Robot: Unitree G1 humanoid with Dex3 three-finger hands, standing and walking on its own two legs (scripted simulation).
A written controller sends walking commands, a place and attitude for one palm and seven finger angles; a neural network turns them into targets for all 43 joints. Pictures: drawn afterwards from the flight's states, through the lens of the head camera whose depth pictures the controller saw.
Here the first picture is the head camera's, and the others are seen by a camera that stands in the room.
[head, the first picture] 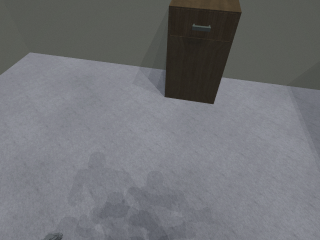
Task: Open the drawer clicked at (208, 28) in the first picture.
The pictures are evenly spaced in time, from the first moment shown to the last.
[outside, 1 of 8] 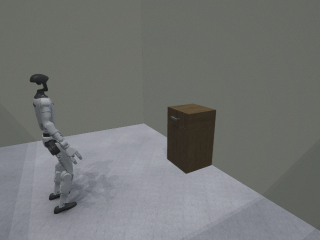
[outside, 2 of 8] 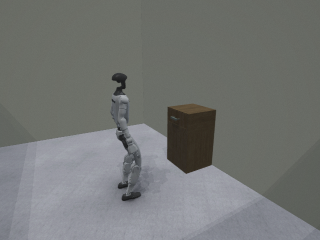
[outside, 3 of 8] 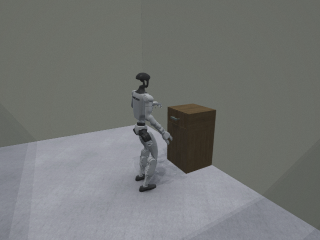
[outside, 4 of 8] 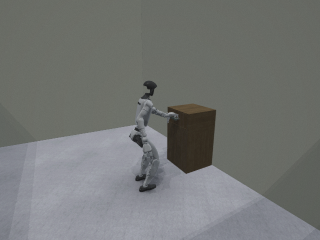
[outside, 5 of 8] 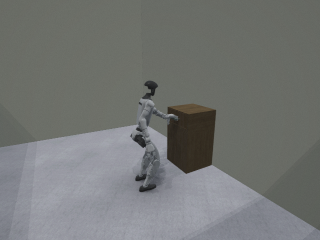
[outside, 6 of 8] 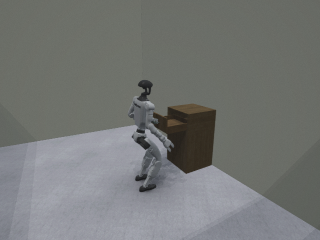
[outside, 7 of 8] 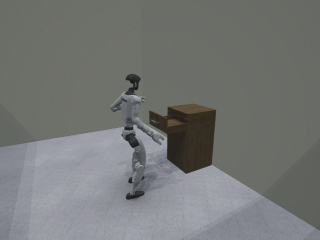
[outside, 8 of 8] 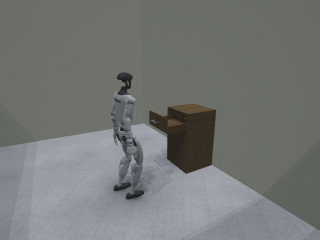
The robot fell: no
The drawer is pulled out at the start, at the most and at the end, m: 0.00 0.30 0.30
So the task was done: yes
